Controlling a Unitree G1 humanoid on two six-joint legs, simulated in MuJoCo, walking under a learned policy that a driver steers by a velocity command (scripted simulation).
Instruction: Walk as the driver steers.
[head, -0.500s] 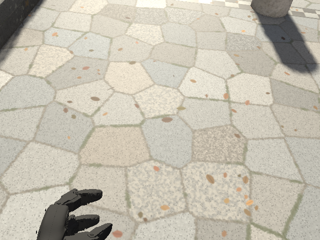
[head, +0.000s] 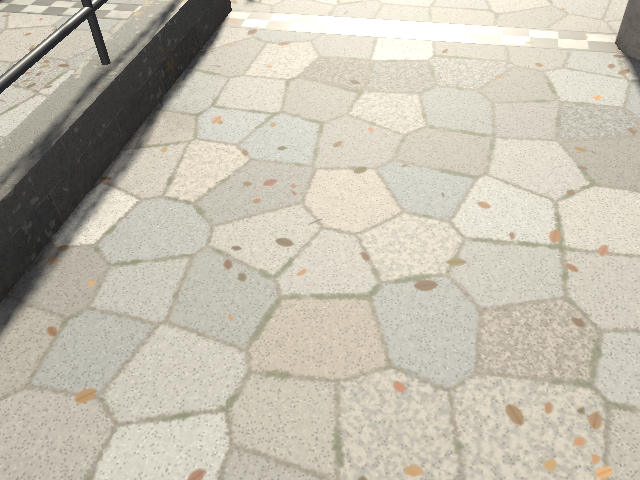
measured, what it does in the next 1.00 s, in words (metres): goes down, turning right: left foot, then right foot 0.18 m lower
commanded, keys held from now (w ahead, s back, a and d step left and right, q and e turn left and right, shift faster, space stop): w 0.38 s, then w+e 0.62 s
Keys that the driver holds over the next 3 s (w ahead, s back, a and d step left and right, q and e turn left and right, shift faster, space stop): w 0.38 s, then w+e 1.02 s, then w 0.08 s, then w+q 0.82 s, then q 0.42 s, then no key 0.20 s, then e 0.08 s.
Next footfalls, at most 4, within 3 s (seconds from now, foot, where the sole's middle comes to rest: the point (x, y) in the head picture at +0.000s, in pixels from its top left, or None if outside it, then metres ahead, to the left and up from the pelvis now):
0.08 left None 0.07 0.12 -0.77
0.58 right None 0.31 -0.08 -0.95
0.94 left None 0.68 0.10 -1.13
1.44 right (446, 440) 0.87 -0.23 -1.13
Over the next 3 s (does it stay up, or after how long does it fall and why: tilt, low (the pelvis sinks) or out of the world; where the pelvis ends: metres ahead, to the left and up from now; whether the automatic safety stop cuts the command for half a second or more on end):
stays up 1.34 -0.33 -0.36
